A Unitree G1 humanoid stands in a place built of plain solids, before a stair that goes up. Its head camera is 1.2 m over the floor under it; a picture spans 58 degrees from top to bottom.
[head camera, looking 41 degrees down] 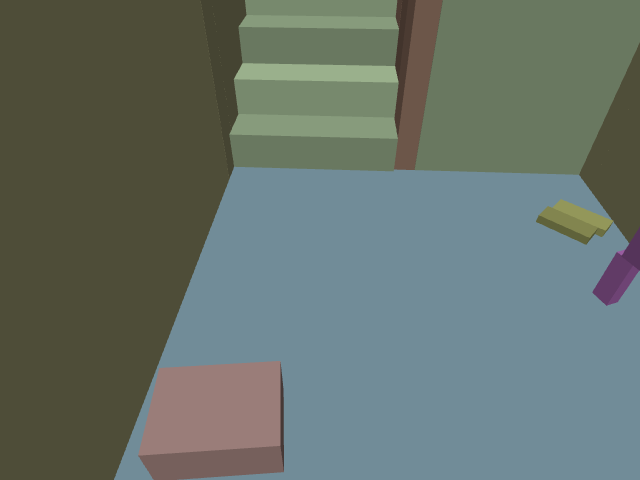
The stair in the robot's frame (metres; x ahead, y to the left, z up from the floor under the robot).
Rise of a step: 0.19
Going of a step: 0.24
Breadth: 0.85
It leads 3 degrees to the right of straight ahead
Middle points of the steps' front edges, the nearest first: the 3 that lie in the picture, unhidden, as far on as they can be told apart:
1.98 0.04 0.17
2.22 0.02 0.36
2.46 0.01 0.55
